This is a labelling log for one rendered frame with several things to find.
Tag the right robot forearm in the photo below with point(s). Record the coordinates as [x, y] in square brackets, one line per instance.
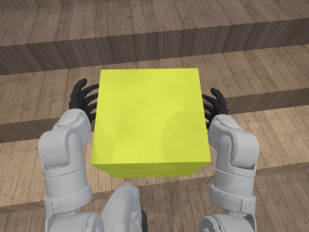
[236, 165]

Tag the carton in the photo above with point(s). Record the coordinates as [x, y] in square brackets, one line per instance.
[150, 123]

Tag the left robot hand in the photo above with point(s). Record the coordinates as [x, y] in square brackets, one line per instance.
[78, 100]

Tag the left robot forearm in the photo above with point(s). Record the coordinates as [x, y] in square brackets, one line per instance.
[63, 166]

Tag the right robot hand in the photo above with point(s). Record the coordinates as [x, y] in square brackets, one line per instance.
[219, 106]

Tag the left robot upper arm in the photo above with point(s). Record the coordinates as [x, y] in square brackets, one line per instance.
[83, 222]

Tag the right robot upper arm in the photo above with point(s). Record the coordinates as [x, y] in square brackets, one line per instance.
[224, 223]

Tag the robot left thigh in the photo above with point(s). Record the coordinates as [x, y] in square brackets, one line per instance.
[117, 210]

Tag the robot left shin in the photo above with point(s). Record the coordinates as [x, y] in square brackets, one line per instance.
[135, 221]

